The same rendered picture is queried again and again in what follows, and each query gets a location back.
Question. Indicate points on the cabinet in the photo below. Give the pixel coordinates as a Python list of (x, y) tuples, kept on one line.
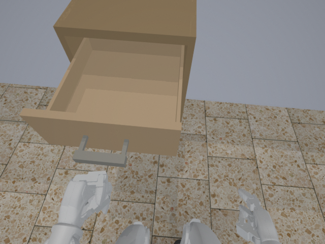
[(152, 21)]

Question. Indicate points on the robot left hand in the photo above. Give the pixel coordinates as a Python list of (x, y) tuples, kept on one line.
[(93, 188)]

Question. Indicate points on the robot thigh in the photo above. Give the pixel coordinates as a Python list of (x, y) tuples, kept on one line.
[(198, 233), (134, 234)]

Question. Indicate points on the robot left forearm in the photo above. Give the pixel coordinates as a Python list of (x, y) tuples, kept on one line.
[(63, 233)]

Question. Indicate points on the robot right thigh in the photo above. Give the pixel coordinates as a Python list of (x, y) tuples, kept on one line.
[(198, 233)]

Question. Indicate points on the robot right hand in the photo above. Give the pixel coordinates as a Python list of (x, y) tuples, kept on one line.
[(260, 226)]

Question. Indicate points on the drawer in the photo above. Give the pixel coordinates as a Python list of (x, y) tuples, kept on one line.
[(115, 90)]

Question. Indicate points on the robot left thigh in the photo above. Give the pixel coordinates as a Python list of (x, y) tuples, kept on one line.
[(134, 234)]

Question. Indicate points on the handle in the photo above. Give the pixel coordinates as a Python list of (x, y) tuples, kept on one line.
[(100, 158)]

